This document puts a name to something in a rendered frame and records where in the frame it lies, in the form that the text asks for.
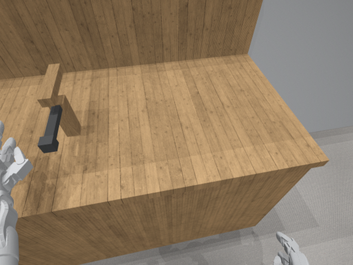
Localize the robot left hand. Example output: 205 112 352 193
0 121 33 195

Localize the robot left forearm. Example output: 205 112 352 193
0 190 19 265

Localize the tap lever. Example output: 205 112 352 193
38 105 62 153

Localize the counter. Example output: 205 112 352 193
0 0 329 265

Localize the robot right hand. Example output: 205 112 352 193
273 232 309 265

